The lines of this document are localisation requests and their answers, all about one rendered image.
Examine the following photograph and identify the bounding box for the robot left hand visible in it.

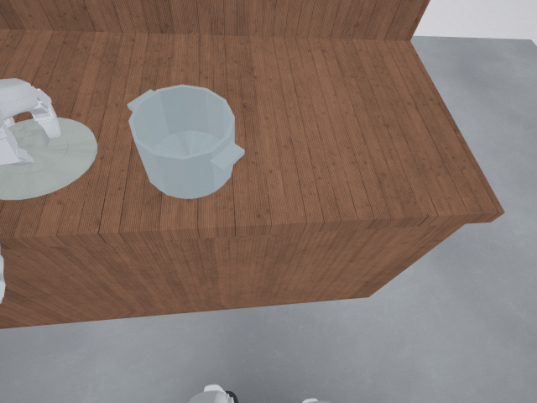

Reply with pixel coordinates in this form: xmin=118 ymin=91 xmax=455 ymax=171
xmin=0 ymin=78 xmax=60 ymax=166

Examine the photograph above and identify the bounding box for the left robot shin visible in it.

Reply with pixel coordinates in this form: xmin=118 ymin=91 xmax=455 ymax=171
xmin=204 ymin=385 xmax=226 ymax=394

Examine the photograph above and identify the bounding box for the knob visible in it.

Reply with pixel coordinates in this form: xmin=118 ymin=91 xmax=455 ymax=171
xmin=8 ymin=123 xmax=50 ymax=156

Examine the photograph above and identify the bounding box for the pot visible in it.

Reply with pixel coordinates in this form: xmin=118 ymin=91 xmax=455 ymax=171
xmin=127 ymin=85 xmax=245 ymax=199

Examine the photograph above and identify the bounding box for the lid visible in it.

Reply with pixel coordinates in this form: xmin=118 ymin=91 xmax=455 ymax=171
xmin=0 ymin=118 xmax=97 ymax=200

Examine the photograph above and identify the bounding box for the table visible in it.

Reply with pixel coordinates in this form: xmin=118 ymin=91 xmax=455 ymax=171
xmin=0 ymin=0 xmax=505 ymax=329

